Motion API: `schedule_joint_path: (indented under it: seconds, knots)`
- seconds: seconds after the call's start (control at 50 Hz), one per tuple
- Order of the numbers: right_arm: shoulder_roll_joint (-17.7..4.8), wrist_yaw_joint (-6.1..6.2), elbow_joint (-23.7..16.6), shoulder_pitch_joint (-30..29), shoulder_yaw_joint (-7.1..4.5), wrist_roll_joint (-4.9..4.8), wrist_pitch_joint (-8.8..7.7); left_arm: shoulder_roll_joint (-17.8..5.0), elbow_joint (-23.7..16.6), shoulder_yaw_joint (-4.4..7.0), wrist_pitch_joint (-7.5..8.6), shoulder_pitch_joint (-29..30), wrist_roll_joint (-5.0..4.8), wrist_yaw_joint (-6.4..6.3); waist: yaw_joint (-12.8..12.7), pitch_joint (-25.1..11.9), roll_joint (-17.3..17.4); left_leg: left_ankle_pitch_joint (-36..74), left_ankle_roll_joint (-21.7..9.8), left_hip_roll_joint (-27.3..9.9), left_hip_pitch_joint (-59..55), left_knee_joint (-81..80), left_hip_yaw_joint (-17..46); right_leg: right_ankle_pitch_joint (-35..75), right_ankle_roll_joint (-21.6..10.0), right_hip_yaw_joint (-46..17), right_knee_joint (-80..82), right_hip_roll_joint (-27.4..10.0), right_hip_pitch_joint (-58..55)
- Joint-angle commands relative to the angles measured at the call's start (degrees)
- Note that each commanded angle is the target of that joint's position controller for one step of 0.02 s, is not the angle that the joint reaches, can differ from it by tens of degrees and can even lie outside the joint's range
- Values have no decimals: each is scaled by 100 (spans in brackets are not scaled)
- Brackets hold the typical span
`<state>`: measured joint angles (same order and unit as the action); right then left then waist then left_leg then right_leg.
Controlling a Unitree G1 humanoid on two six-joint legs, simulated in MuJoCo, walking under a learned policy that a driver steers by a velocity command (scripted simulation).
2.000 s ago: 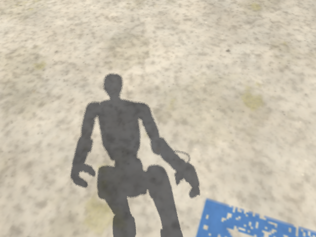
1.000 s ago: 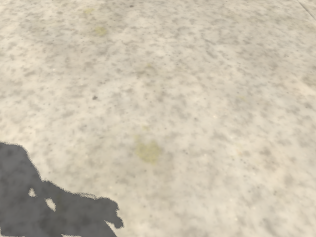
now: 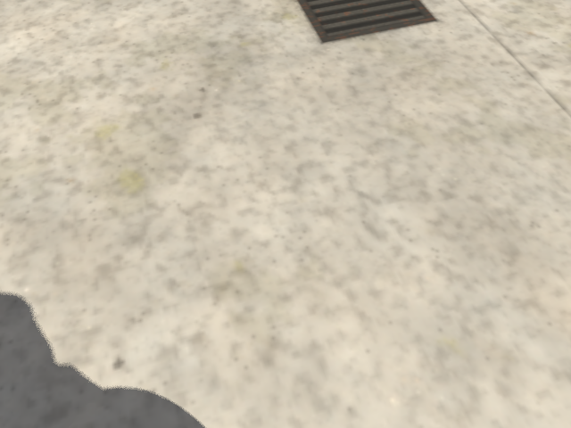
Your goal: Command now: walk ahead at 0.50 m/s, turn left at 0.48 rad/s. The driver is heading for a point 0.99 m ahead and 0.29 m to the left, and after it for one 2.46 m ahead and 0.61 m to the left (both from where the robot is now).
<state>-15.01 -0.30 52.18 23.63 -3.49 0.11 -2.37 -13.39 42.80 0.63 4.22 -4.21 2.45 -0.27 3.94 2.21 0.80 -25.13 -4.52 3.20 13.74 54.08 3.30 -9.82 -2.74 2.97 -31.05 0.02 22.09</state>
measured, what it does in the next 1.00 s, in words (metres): walks ahead, turning left: left foot, then right foot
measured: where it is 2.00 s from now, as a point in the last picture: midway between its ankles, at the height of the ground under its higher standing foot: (140, 286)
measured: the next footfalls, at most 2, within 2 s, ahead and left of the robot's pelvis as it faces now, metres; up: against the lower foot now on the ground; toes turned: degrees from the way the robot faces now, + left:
left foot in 0.44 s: +0.35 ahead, +0.15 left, +0.00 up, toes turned +21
right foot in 1.00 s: +0.70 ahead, +0.15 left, +0.00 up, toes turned +34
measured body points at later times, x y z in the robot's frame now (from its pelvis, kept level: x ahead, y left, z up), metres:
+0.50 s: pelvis +0.24 +0.06 -0.02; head +0.28 +0.08 +0.43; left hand +0.15 +0.31 -0.16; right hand +0.51 -0.11 -0.11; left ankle +0.31 +0.14 -0.73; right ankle +0.09 -0.10 -0.67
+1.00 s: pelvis +0.52 +0.14 -0.01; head +0.54 +0.16 +0.44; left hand +0.59 +0.46 -0.09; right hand +0.64 -0.12 -0.14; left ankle +0.31 +0.13 -0.72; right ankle +0.67 +0.12 -0.74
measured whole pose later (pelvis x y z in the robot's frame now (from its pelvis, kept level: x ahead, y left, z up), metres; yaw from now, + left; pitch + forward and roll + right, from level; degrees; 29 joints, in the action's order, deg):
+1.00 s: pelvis +0.52 +0.14 -0.01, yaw +34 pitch +2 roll +1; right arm -16.9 0.4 50.3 26.7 -3.9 0.7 -2.9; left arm -14.3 40.0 0.9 3.5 -1.8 2.2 0.9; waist 5.0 1.7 -0.4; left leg -26.6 -5.8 7.6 -2.1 27.2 11.6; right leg -6.8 -2.1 0.9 -29.8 0.5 26.4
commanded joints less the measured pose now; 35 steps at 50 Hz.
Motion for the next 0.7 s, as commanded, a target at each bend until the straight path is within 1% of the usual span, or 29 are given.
schedule_joint_path:
  seconds: [0.02,0.04,0.06,0.08,0.12,0.18,0.24,0.28,0.32,0.36,0.38,0.4,0.42,0.44,0.46,0.48,0.5,0.52,0.54,0.56,0.58,0.6,0.62,0.64,0.66,0.7]
  knots:
    - [-400,-68,-422,-72,-111,73,17,-574,-22,224,7,-865,-60,-34,-463,-210,-530,478,-15,-603,2133,1128,69,-1014,-584,-2174,2010,-1811,-1823]
    - [-400,-110,-450,-150,-126,153,81,-516,51,206,54,-901,-80,-52,-392,-94,-695,592,52,-702,2048,1023,33,-483,-521,-1715,2092,-1649,-1598]
    - [-346,-153,-444,-149,-116,189,146,-520,106,214,105,-946,-93,-52,-343,-90,-721,737,112,-723,1973,1053,-19,-56,-496,-1375,2145,-1541,-1505]
    - [-311,-186,-496,-246,-112,187,188,-540,158,230,160,-1045,-115,-44,-330,-131,-675,882,149,-733,2001,1073,-46,321,-523,-1169,2182,-1534,-1508]
    - [-280,-243,-639,-585,-106,182,236,-605,256,270,228,-1183,-157,-34,-312,-100,-566,1217,219,-794,2309,1014,-65,757,-580,-778,2285,-1542,-1620]
    - [-262,-311,-851,-1155,-82,185,259,-621,396,298,226,-1401,-142,-25,-382,43,-503,1738,312,-850,2742,591,-133,1121,-616,-253,2354,-1492,-1790]
    - [-165,-376,-1055,-1732,-2,170,234,-646,498,312,211,-1505,-127,-13,-475,172,-512,2330,310,-812,2566,-389,-371,1394,-545,280,2328,-1363,-1795]
    - [-133,-421,-1213,-2144,48,183,219,-749,573,343,201,-1645,-130,-30,-583,258,-519,2478,221,-783,2360,-984,-604,1528,-510,502,2308,-1425,-1883]
    - [-170,-446,-1342,-2417,63,199,215,-840,668,373,163,-1822,-125,-52,-654,327,-503,2271,82,-724,2244,-1380,-797,1796,-462,662,2195,-1525,-2171]
    - [-226,-438,-1425,-2532,52,227,217,-918,756,394,89,-1953,-117,-79,-664,323,-516,1846,-98,-579,2091,-1661,-982,2506,-397,841,1873,-1599,-2531]
    - [-258,-416,-1428,-2471,35,238,221,-986,782,406,51,-1960,-111,-94,-608,243,-564,1550,-211,-418,1857,-1765,-1101,3370,-355,960,1542,-1607,-2671]
    - [-311,-381,-1391,-2278,4,252,220,-1088,809,429,6,-1972,-109,-109,-505,75,-649,1202,-336,-205,1512,-1822,-1222,4332,-322,1063,1046,-1616,-2781]
    - [-399,-340,-1275,-1826,-51,256,195,-1178,825,449,-54,-1974,-108,-116,-300,-215,-665,949,-485,32,991,-1941,-1270,4977,-309,1131,253,-1609,-2823]
    - [-524,-276,-1019,-991,-140,286,135,-1219,794,451,-109,-1916,-134,-114,78,-699,-506,1112,-660,236,-79,-2353,-1222,4728,-216,1247,-954,-1529,-2456]
    - [-969,-173,-739,-9,-311,346,106,-1085,639,405,-115,-1907,-111,-101,469,-1337,21,637,-944,-422,-1619,-2650,-157,3032,-19,1268,-2649,-1374,-1262]
    - [-1667,-100,-836,-217,-465,251,129,-394,194,269,-73,-2042,-124,28,4,-1677,1421,588,-1700,-2116,-3236,-3079,2880,-2119,357,985,-4590,-249,1385]
    - [-1624,-69,-925,52,-464,100,191,-900,33,364,-13,-1310,-84,41,385,-1849,501,1001,-1815,-2295,-3252,-3685,3843,-2052,353,-277,-5062,-80,1999]
    - [-1442,-18,-807,-209,-417,78,206,-827,-89,341,51,-961,-170,63,221,-1045,252,1645,-1681,-2149,-2704,-3713,2835,-1376,282,-426,-4872,-400,2303]
    - [-1113,1,-785,-470,-334,41,178,-760,-18,302,108,-1056,-180,48,-42,-536,-26,2433,-1470,-1892,-1887,-3767,2231,-966,260,-402,-4294,-600,1999]
    - [-934,18,-819,-734,-282,29,137,-753,49,312,71,-1125,-112,36,-272,-319,-120,2927,-1290,-1582,-1336,-3833,1796,-884,290,-428,-3914,-709,1634]
    - [-782,27,-854,-920,-227,-4,98,-740,83,306,-31,-1304,-14,41,-470,-324,-58,3252,-1225,-1365,-951,-3925,1496,-865,359,-458,-3696,-750,1255]
    - [-731,11,-867,-941,-199,-18,43,-715,104,310,-135,-1386,32,58,-546,-384,-20,3470,-1218,-1266,-753,-3973,1363,-884,419,-452,-3541,-738,1038]
    - [-757,-7,-839,-860,-201,-33,-17,-665,79,305,-213,-1375,51,81,-579,-394,-33,3611,-1239,-1178,-650,-4018,1285,-865,474,-401,-3397,-707,1008]
    - [-831,-18,-802,-773,-219,-32,-52,-605,40,294,-264,-1294,45,98,-586,-347,-23,3531,-1232,-1096,-536,-4090,1209,-729,521,-360,-3195,-688,1050]
    - [-896,-22,-781,-675,-237,-18,-68,-573,-22,285,-292,-1118,39,109,-547,-274,0,3340,-1205,-1033,-459,-4171,1197,-528,557,-328,-2986,-674,1149]
    - [-927,-21,-721,-417,-245,-7,-74,-575,-202,277,-308,-590,30,117,-384,-62,87,3037,-1124,-964,-478,-4297,1268,-66,620,-311,-2468,-664,1489]
Velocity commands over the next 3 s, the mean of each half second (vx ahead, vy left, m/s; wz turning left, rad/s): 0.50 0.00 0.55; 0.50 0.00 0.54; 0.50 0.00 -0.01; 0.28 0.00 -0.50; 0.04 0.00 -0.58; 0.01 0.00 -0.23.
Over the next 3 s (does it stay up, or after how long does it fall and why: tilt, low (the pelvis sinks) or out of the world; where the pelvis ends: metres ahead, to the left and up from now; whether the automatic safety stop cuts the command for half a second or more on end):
stays up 0.90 0.40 0.01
